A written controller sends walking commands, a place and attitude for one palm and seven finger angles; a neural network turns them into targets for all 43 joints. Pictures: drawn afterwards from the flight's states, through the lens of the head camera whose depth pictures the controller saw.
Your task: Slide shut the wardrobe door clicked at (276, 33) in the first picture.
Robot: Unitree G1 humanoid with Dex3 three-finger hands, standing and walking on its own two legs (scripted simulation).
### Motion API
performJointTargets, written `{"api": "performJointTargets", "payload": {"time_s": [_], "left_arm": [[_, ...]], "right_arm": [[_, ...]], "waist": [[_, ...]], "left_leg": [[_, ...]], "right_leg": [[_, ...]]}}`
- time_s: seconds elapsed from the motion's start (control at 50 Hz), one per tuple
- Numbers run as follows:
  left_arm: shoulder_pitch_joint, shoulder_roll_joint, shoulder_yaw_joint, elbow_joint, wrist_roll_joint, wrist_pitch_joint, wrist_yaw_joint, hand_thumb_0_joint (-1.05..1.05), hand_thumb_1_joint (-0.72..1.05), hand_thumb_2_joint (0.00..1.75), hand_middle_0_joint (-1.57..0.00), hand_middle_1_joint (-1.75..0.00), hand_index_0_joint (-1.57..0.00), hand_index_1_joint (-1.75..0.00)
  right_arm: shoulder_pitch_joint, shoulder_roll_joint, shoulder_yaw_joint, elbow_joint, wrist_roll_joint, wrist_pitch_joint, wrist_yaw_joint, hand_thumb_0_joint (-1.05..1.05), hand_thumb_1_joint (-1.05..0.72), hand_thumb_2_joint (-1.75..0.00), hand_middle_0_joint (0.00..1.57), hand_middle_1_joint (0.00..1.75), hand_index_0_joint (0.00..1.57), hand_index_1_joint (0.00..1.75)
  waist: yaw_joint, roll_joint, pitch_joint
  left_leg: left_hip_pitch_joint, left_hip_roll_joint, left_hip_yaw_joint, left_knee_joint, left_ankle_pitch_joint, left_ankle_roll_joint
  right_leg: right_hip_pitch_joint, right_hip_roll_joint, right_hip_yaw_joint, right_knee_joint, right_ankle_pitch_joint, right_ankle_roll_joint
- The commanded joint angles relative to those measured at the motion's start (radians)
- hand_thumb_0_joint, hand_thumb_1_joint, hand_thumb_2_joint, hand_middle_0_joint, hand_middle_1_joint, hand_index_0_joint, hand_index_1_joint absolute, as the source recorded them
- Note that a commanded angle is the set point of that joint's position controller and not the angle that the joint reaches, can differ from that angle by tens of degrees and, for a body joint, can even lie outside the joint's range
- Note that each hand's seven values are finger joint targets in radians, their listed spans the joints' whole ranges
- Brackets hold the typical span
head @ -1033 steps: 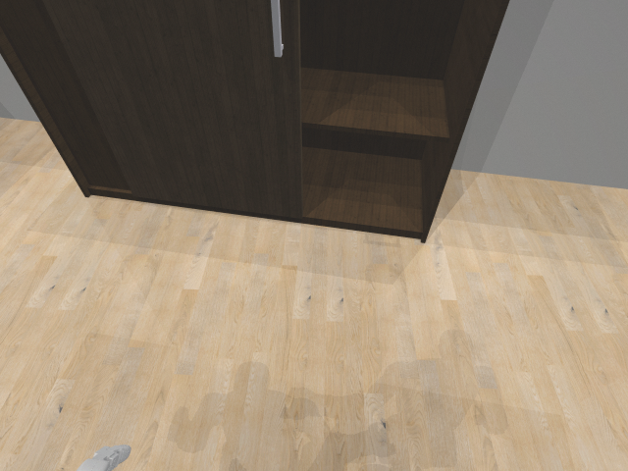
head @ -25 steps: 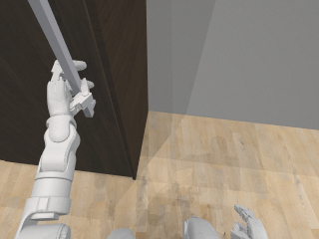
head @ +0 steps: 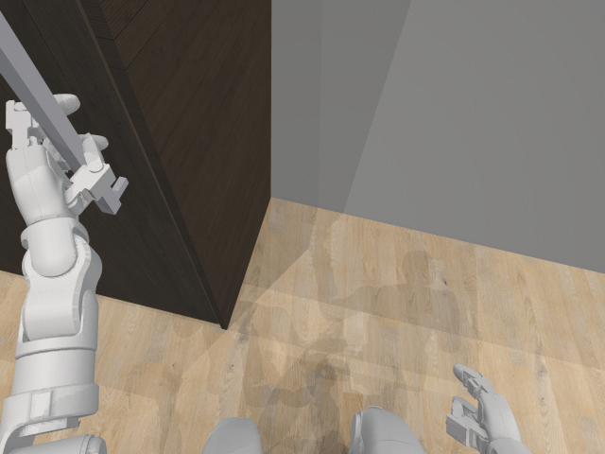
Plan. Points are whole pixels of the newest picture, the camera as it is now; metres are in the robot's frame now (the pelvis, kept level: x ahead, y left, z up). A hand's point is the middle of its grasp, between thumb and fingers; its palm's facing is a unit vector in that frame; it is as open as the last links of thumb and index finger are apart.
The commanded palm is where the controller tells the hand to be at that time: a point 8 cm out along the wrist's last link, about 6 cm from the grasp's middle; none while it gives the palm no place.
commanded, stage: stop walking and hold the door there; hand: left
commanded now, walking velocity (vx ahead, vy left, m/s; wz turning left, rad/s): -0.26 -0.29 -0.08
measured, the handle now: (62, 109) +0.39 +0.35 +0.16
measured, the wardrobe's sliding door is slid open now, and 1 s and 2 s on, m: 0.00 0.00 0.00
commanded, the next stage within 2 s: none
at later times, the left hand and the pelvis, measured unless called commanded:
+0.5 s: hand (90, 172) +0.35 +0.32 +0.11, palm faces +0.62 -0.69 -0.37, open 6.7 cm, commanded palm +0.29 +0.33 +0.11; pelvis +0.04 -0.05 -0.02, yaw -4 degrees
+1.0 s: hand (92, 171) +0.35 +0.32 +0.11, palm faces +0.59 -0.73 -0.34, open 6.4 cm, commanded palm +0.30 +0.33 +0.11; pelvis +0.04 -0.04 +0.00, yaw -8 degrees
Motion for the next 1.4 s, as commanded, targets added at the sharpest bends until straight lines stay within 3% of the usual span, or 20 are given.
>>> {"api": "performJointTargets", "payload": {"time_s": [0.0,0.02,0.04,0.06,0.14,0.2,0.24,0.28,0.3,0.4,0.46,0.5,0.54,0.68,0.82,0.92,1.1,1.22,1.3,1.38], "left_arm": [[-0.324,0.021,-0.249,-0.479,0.047,-0.13,-0.111,0.0,0.9,0.9,-0.45,-1.4,-0.45,-1.4],[-0.294,0.024,-0.246,-0.478,0.047,-0.122,-0.112,0.0,0.9,0.9,-0.45,-1.4,-0.45,-1.4],[-0.055,0.584,0.293,-0.036,0.078,-0.119,-0.077,0.0,0.9,0.9,-0.45,-1.4,-0.45,-1.4],[-0.073,0.406,0.133,-0.123,0.069,-0.108,-0.091,0.0,0.9,0.9,-0.45,-1.4,-0.45,-1.4],[-0.02,0.363,0.109,-0.197,0.07,-0.126,-0.092,0.0,0.9,0.9,-0.45,-1.4,-0.45,-1.4],[0.054,0.476,0.207,-0.128,0.104,-0.136,-0.091,0.0,0.9,0.9,-0.45,-1.4,-0.45,-1.4],[0.133,0.568,0.295,-0.021,0.098,-0.118,-0.084,0.0,0.9,0.9,-0.45,-1.4,-0.45,-1.4],[0.111,0.648,0.394,0.007,0.09,-0.14,-0.068,0.0,0.9,0.9,-0.45,-1.4,-0.45,-1.4],[0.116,0.536,0.334,-0.028,0.07,-0.153,-0.062,0.0,0.9,0.9,-0.45,-1.4,-0.45,-1.4],[0.136,0.564,0.404,0.042,0.08,-0.16,-0.037,0.0,0.9,0.9,-0.45,-1.4,-0.45,-1.4],[0.113,0.447,0.287,-0.021,0.074,-0.178,-0.047,0.0,0.9,0.9,-0.45,-1.4,-0.45,-1.4],[0.111,0.425,0.251,-0.075,0.08,-0.193,-0.041,0.0,0.9,0.9,-0.45,-1.4,-0.45,-1.4],[0.104,0.418,0.226,-0.004,0.103,-0.179,-0.041,0.0,0.9,0.9,-0.45,-1.4,-0.45,-1.4],[0.129,0.41,0.19,0.053,0.098,-0.137,-0.04,0.0,0.9,0.9,-0.45,-1.4,-0.45,-1.4],[0.113,0.429,0.22,0.198,0.082,-0.133,-0.049,0.0,0.9,0.9,-0.45,-1.4,-0.45,-1.4],[0.088,0.414,0.19,0.235,0.092,-0.145,-0.056,0.0,0.9,0.9,-0.45,-1.4,-0.45,-1.4],[0.106,0.407,0.177,0.263,0.1,-0.157,-0.045,0.0,0.9,0.9,-0.45,-1.4,-0.45,-1.4],[0.09,0.447,0.198,0.272,0.104,-0.168,-0.048,0.0,0.9,0.9,-0.45,-1.4,-0.45,-1.4],[0.085,0.455,0.224,0.277,0.097,-0.174,-0.048,0.0,0.9,0.9,-0.45,-1.4,-0.45,-1.4],[0.086,0.468,0.249,0.242,0.103,-0.174,-0.041,0.0,0.9,0.9,-0.45,-1.4,-0.45,-1.4]], "right_arm": [[-0.024,-0.158,-0.051,-0.156,-0.003,-0.064,0.011,0.0,-0.9,-0.9,0.2,0.3,0.2,0.3],[-0.024,-0.159,-0.047,-0.167,-0.004,-0.073,0.008,0.0,-0.9,-0.9,0.2,0.3,0.2,0.3],[0.048,-0.215,-0.065,-0.07,-0.013,-0.038,-0.018,0.0,-0.9,-0.9,0.2,0.3,0.2,0.3],[0.035,-0.177,-0.055,-0.133,-0.01,-0.034,-0.018,0.0,-0.9,-0.9,0.2,0.3,0.2,0.3],[0.006,-0.144,-0.034,-0.158,0.001,-0.094,-0.032,0.0,-0.9,-0.9,0.2,0.3,0.2,0.3],[0.033,-0.139,-0.028,-0.161,0.015,-0.12,-0.041,0.0,-0.9,-0.9,0.2,0.3,0.2,0.3],[-0.035,-0.113,-0.004,-0.186,0.008,-0.127,-0.065,0.0,-0.9,-0.9,0.2,0.3,0.2,0.3],[0.014,-0.154,-0.001,-0.13,-0.001,-0.129,-0.081,0.0,-0.9,-0.9,0.2,0.3,0.2,0.3],[-0.008,-0.143,0.006,-0.12,0.004,-0.122,-0.075,0.0,-0.9,-0.9,0.2,0.3,0.2,0.3],[-0.05,-0.163,0.01,-0.08,-0.001,-0.1,-0.102,0.0,-0.9,-0.9,0.2,0.3,0.2,0.3],[-0.027,-0.176,0.005,-0.077,-0.009,-0.107,-0.114,0.0,-0.9,-0.9,0.2,0.3,0.2,0.3],[-0.007,-0.194,0.001,-0.093,-0.018,-0.119,-0.115,0.0,-0.9,-0.9,0.2,0.3,0.2,0.3],[-0.003,-0.164,0.002,-0.062,-0.018,-0.133,-0.116,0.0,-0.9,-0.9,0.2,0.3,0.2,0.3],[0.078,-0.186,0.011,-0.051,-0.014,-0.174,-0.108,0.0,-0.9,-0.9,0.2,0.3,0.2,0.3],[0.069,-0.187,0.002,-0.028,-0.016,-0.157,-0.118,0.0,-0.9,-0.9,0.2,0.3,0.2,0.3],[0.049,-0.189,0.011,-0.024,-0.018,-0.145,-0.125,0.0,-0.9,-0.9,0.2,0.3,0.2,0.3],[0.052,-0.189,0.014,-0.038,-0.011,-0.142,-0.132,0.0,-0.9,-0.9,0.2,0.3,0.2,0.3],[0.037,-0.204,-0.011,-0.043,-0.019,-0.107,-0.122,0.0,-0.9,-0.9,0.2,0.3,0.2,0.3],[0.017,-0.2,-0.012,-0.046,-0.004,-0.088,-0.116,0.0,-0.9,-0.9,0.2,0.3,0.2,0.3],[-0.004,-0.185,0.004,-0.037,-0.002,-0.078,-0.125,0.0,-0.9,-0.9,0.2,0.3,0.2,0.3]], "waist": [[-0.151,0.338,-0.475],[-0.157,0.328,-0.458],[-0.133,0.319,-0.457],[-0.133,0.33,-0.445],[-0.14,0.431,-0.385],[-0.097,0.102,-0.437],[-0.096,-0.219,-0.493],[-0.109,-0.213,-0.475],[-0.103,-0.227,-0.498],[-0.112,-0.201,-0.479],[-0.147,0.037,-0.375],[-0.131,0.388,-0.339],[-0.142,0.32,-0.254],[-0.126,0.222,-0.34],[-0.136,-0.108,-0.391],[-0.136,0.076,-0.341],[-0.126,0.069,-0.325],[-0.119,-0.013,-0.376],[-0.096,-0.148,-0.389],[-0.115,-0.144,-0.397]], "left_leg": [[0.465,0.22,-0.063,-0.132,0.87,0.143],[0.469,0.219,-0.048,-0.138,0.906,0.133],[0.451,0.208,0.005,-0.15,0.917,0.124],[0.444,0.22,-0.02,-0.114,0.915,0.134],[0.376,0.185,0.091,-0.043,0.865,0.079],[0.169,0.039,0.099,0.338,0.571,0.038],[-0.212,-0.16,-0.015,0.659,-0.329,0.025],[-0.212,-0.104,-0.138,0.677,-0.291,0.008],[-0.195,-0.109,-0.147,0.637,-0.259,0.007],[-0.073,-0.132,-0.067,0.192,-0.138,0.041],[0.09,-0.081,-0.084,-0.142,0.037,0.047],[-0.117,0.149,-0.391,-0.427,-0.108,0.164],[-0.281,0.135,-0.367,-0.486,-0.358,0.175],[0.0,0.015,-0.167,-0.308,-0.005,0.101],[0.023,-0.069,-0.088,-0.139,0.114,0.05],[0.033,-0.033,-0.12,-0.238,0.025,0.067],[-0.007,-0.011,-0.146,-0.332,-0.07,0.072],[-0.007,-0.089,-0.059,-0.042,0.303,0.035],[-0.205,-0.109,-0.133,0.174,-0.082,0.026],[-0.155,-0.092,-0.131,0.052,-0.024,0.017]], "right_leg": [[-0.153,-0.03,-0.004,-0.07,0.067,0.005],[-0.141,-0.024,-0.021,-0.116,0.071,0.009],[-0.145,0.0,-0.045,-0.099,0.093,0.024],[-0.125,-0.002,-0.047,-0.162,0.053,0.014],[0.018,0.012,-0.094,-0.444,0.141,-0.005],[0.369,-0.007,-0.059,-0.762,0.648,-0.027],[0.506,-0.313,0.355,-0.634,1.364,-0.175],[0.366,-0.384,0.403,-0.692,1.093,-0.178],[0.39,-0.361,0.357,-0.683,0.96,-0.181],[0.275,-0.299,0.212,-0.727,0.558,-0.139],[0.052,-0.181,0.096,-0.636,0.15,-0.079],[0.076,0.005,0.001,-0.274,-0.071,-0.035],[0.098,0.0,0.073,-0.099,-0.006,-0.042],[0.233,0.001,-0.018,-0.701,0.128,-0.021],[0.195,-0.119,0.175,-0.814,0.268,-0.072],[0.12,-0.069,0.126,-0.797,0.153,-0.055],[0.163,-0.041,0.082,-0.772,0.18,-0.04],[0.183,-0.21,0.223,-0.78,0.623,-0.091],[0.285,-0.395,0.289,-0.728,0.879,-0.177],[0.282,-0.372,0.172,-0.635,0.915,-0.135]]}}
